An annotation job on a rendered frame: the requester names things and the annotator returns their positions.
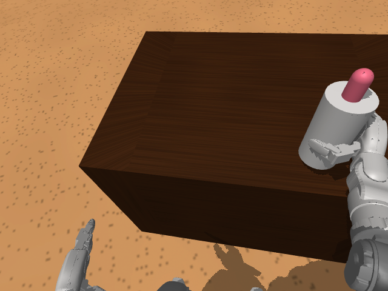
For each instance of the right robot arm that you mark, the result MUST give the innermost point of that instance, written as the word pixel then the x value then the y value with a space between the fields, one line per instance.
pixel 367 265

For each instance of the right robot hand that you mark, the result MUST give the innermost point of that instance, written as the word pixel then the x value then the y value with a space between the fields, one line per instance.
pixel 371 138

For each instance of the bottle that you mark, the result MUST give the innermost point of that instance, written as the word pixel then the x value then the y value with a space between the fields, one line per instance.
pixel 343 111

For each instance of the left robot hand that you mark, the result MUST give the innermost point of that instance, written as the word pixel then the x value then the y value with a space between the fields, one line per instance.
pixel 73 271

